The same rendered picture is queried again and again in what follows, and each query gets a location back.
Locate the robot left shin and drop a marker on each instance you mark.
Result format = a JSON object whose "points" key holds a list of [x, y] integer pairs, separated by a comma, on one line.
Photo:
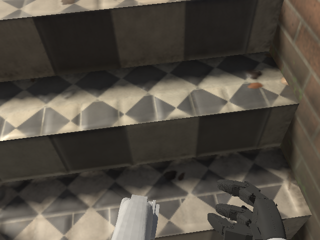
{"points": [[123, 200]]}

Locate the robot right hand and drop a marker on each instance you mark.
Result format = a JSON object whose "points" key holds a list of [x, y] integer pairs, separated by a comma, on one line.
{"points": [[263, 223]]}

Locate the left robot thigh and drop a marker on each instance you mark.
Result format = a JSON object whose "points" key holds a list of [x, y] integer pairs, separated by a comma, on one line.
{"points": [[137, 219]]}

